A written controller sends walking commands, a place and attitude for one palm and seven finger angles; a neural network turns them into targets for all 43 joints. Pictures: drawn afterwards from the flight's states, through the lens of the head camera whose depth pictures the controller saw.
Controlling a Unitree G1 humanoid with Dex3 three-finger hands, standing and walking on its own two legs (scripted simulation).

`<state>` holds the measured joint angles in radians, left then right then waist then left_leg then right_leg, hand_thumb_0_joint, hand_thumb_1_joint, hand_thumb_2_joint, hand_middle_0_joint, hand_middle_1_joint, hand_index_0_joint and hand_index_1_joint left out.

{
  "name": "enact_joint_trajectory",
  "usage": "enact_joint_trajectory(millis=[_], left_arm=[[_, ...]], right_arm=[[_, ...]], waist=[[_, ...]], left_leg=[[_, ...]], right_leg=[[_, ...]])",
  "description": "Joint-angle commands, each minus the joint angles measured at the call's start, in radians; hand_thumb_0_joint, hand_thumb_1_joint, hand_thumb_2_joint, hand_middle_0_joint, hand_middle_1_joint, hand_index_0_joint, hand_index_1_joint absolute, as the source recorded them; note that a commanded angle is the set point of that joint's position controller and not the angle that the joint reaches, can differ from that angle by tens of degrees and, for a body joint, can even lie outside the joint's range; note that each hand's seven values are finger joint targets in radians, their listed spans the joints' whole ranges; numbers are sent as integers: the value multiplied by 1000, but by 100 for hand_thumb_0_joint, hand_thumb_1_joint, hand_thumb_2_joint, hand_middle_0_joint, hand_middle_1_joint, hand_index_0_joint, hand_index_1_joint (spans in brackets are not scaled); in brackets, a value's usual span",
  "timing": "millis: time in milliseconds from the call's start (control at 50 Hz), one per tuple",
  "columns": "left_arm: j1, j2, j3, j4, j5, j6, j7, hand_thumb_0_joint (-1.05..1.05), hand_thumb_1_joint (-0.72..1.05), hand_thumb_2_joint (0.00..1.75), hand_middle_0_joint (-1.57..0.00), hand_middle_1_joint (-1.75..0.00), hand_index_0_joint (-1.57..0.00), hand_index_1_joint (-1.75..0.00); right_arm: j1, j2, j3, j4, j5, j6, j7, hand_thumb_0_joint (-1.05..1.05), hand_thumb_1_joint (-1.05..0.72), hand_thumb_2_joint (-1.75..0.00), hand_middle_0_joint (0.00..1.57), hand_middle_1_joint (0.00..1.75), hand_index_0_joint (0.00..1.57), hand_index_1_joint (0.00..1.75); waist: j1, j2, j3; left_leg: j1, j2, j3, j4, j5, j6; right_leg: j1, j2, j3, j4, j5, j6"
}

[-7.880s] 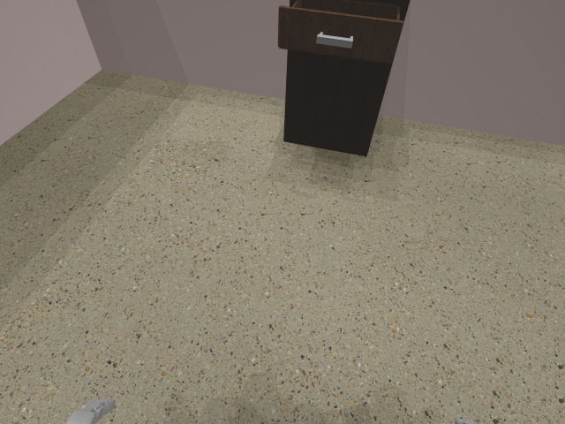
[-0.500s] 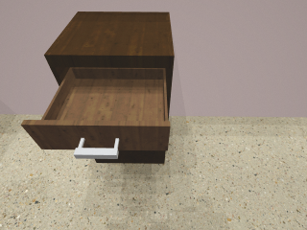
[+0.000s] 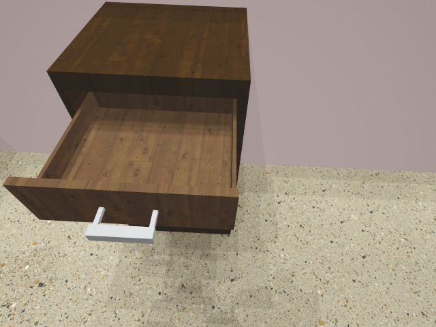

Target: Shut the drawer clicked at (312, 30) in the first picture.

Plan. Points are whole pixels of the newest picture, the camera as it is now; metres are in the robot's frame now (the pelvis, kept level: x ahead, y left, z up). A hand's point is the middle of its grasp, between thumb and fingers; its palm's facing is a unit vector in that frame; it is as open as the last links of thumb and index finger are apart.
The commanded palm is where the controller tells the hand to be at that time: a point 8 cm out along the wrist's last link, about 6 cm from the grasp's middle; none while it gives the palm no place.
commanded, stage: come to a stop and stand still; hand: left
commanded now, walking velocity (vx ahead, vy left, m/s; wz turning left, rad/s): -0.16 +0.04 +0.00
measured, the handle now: (124, 223) +0.30 +0.22 -0.02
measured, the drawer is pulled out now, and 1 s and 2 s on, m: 0.29 0.29 0.29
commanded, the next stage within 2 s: look again from close up in 1.30 s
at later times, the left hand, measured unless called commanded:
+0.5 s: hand out of the picture +0.03 +0.16 -0.16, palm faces +0.02 -0.97 -0.23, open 7.3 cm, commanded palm none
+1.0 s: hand out of the picture -0.07 +0.12 -0.16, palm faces +0.04 -0.99 -0.15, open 7.4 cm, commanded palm none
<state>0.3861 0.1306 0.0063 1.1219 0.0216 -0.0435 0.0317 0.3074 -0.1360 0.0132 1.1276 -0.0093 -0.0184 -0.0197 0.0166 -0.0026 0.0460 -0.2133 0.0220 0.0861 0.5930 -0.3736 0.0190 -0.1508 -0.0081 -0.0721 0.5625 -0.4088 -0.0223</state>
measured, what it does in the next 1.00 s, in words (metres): stands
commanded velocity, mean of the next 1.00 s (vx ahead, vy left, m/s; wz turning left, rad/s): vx -0.01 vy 0.00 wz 0.00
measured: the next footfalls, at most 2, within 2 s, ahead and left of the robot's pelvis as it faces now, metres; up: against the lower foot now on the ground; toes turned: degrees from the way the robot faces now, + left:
none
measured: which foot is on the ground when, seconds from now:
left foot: down 0.00-1.00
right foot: down 0.00-1.00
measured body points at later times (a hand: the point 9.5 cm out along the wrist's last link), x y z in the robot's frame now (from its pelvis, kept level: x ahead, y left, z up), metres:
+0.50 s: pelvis +0.01 -0.02 +0.01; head +0.03 -0.03 +0.46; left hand +0.03 +0.21 -0.14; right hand +0.02 -0.24 -0.15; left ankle -0.04 +0.10 -0.73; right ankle -0.02 -0.12 -0.73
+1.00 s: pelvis -0.03 -0.03 +0.02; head -0.02 -0.03 +0.47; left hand -0.07 +0.17 -0.15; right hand -0.06 -0.23 -0.15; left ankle -0.04 +0.10 -0.73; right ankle -0.02 -0.12 -0.73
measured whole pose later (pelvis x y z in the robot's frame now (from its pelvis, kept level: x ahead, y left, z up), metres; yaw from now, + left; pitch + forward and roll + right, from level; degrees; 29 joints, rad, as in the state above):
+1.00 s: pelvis -0.03 -0.03 +0.02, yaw +0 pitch -2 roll +1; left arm 0.35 0.11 -0.02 1.13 0.01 -0.01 0.03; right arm 0.32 -0.11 0.03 1.15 0.00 0.00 -0.02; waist 0.01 0.00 0.05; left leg -0.12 0.04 0.08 0.38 -0.22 -0.02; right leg -0.17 0.01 -0.07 0.42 -0.22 -0.05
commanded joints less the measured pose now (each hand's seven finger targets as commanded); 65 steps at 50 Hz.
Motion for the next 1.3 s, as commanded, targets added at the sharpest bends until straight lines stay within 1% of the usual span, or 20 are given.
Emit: enact_joint_trajectory(millis=[0, 20, 40, 60, 100, 120, 140, 160, 180, 200, 260, 340, 380, 420, 480, 640, 840, 1000, 1120, 1280], left_arm=[[15, 76, 5, -39, -22, -2, 23, 0, 90, 90, -20, -30, -20, -30], [1, 65, 4, -44, -26, 4, 31, 0, 90, 90, -20, -30, -20, -30], [-1, 58, 5, -41, -25, 18, 33, 0, 90, 90, -20, -30, -20, -30], [3, 55, 4, -35, -23, 28, 29, 0, 90, 90, -20, -30, -20, -30], [16, 46, 4, -23, -18, 31, 21, 0, 90, 90, -20, -30, -20, -30], [39, 51, 6, -12, -14, 28, 20, 0, 90, 90, -20, -30, -20, -30], [46, 69, 7, -7, -11, 21, 20, 0, 90, 90, -20, -30, -20, -30], [36, 83, 6, -11, -12, 17, 18, 0, 90, 90, -20, -30, -20, -30], [17, 92, 1, -17, -13, 16, 15, 0, 90, 90, -20, -30, -20, -30], [-2, 93, 1, -23, -12, 18, 14, 0, 90, 90, -20, -30, -20, -30], [-5, 102, 3, -22, -12, 13, 18, 0, 90, 90, -20, -30, -20, -30], [-14, 115, 5, -35, -14, 12, 17, 0, 90, 90, -20, -30, -20, -30], [-16, 122, 6, -36, -13, 10, 17, 0, 90, 90, -20, -30, -20, -30], [-25, 126, 6, -41, -14, 12, 17, 0, 90, 90, -20, -30, -20, -30], [-28, 128, 5, -42, -12, 12, 15, 0, 90, 90, -20, -30, -20, -30], [-24, 121, -2, -36, -12, 17, 10, 0, 90, 90, -20, -30, -20, -30], [14, 98, -3, -23, -11, 18, 8, 0, 90, 90, -20, -30, -20, -30], [41, 75, -4, -16, -11, 18, 8, 0, 90, 90, -20, -30, -20, -30], [56, 59, -2, -11, -10, 20, 9, 0, 90, 90, -20, -30, -20, -30], [58, 52, -1, -10, -9, 18, 11, 0, 90, 90, -20, -30, -20, -30]], right_arm=[[187, -110, -20, 19, -3, -39, -31, 0, -90, -90, 20, 30, 20, 30], [192, -127, -18, 28, 2, -33, -36, 0, -90, -90, 20, 30, 20, 30], [135, -125, -14, 27, 5, -26, -37, 0, -90, -90, 20, 30, 20, 30], [95, -118, -14, 15, 2, -20, -37, 0, -90, -90, 20, 30, 20, 30], [57, -111, -17, -11, 1, -15, -38, 0, -90, -90, 20, 30, 20, 30], [35, -114, -18, -20, 3, -11, -39, 0, -90, -90, 20, 30, 20, 30], [28, -103, -18, -28, 5, -10, -37, 0, -90, -90, 20, 30, 20, 30], [33, -94, -18, -29, 5, -9, -32, 0, -90, -90, 20, 30, 20, 30], [34, -91, -18, -29, 4, -10, -28, 0, -90, -90, 20, 30, 20, 30], [29, -83, -20, -24, 2, -7, -26, 0, -90, -90, 20, 30, 20, 30], [35, -91, -18, -19, 0, -7, -25, 0, -90, -90, 20, 30, 20, 30], [32, -99, -13, -19, -1, -11, -24, 0, -90, -90, 20, 30, 20, 30], [30, -100, -13, -20, -1, -10, -23, 0, -90, -90, 20, 30, 20, 30], [29, -102, -13, -20, 0, -8, -22, 0, -90, -90, 20, 30, 20, 30], [32, -95, -8, -17, 0, -5, -19, 0, -90, -90, 20, 30, 20, 30], [41, -83, -3, -9, 0, 2, -14, 0, -90, -90, 20, 30, 20, 30], [72, -62, -2, 1, 1, 3, -11, 0, -90, -90, 20, 30, 20, 30], [109, -41, -2, 7, 2, 1, -13, 0, -90, -90, 20, 30, 20, 30], [124, -31, -5, 11, 0, 0, -13, 0, -90, -90, 20, 30, 20, 30], [140, -21, -6, 11, 0, -7, -14, 0, -90, -90, 20, 30, 20, 30]], waist=[[-71, 100, -106], [-57, 186, -95], [-28, 258, -40], [-20, 203, -1], [-4, 117, 48], [6, 69, 35], [0, 13, 13], [-9, -11, -7], [-14, 3, -9], [-16, -17, 13], [-15, -47, -18], [-9, -4, -48], [-9, -11, -64], [-11, -15, -47], [-10, -28, -16], [-12, -3, 57], [-12, -4, 76], [-15, -4, 66], [-11, 5, 90], [-11, 8, 64]], left_leg=[[244, 136, -87, -81, 1011, 60], [280, 210, -142, -102, 1271, 102], [271, 248, -160, -144, 1365, 118], [257, 245, -150, -155, 1294, 121], [213, 205, -123, -162, 1065, 98], [172, 160, -104, -144, 902, 68], [139, 122, -85, -150, 716, 36], [113, 102, -74, -178, 541, 17], [109, 92, -75, -210, 447, 10], [99, 88, -80, -214, 443, 10], [122, 91, -65, -207, 500, 5], [147, 95, -62, -218, 531, 4], [155, 95, -60, -219, 519, 1], [142, 94, -59, -227, 489, -3], [123, 93, -58, -245, 419, -5], [91, 87, -59, -275, 259, -8], [73, 77, -61, -278, 173, -6], [56, 77, -65, -278, 153, -3], [28, 75, -66, -275, 129, -2], [21, 79, -73, -270, 163, 1]], right_leg=[[-55, -70, 33, 134, 756, -10], [-107, -43, 19, 131, 298, 9], [-147, -44, 29, 115, -3, 13], [-151, -51, 29, 73, -51, 11], [-112, -53, 26, -53, 77, 11], [-57, -62, 50, -117, 277, 4], [-20, -86, 89, -129, 479, -8], [9, -117, 108, -126, 571, -19], [11, -130, 108, -124, 573, -22], [7, -119, 102, -121, 580, -21], [36, -127, 97, -112, 705, -24], [52, -126, 95, -123, 683, -22], [63, -129, 99, -131, 700, -23], [60, -127, 100, -138, 694, -24], [47, -127, 103, -164, 641, -24], [-20, -112, 120, -231, 406, -23], [-79, -102, 135, -277, 187, -23], [-97, -92, 137, -277, 136, -25], [-126, -91, 136, -266, 107, -25], [-111, -91, 126, -235, 160, -27]])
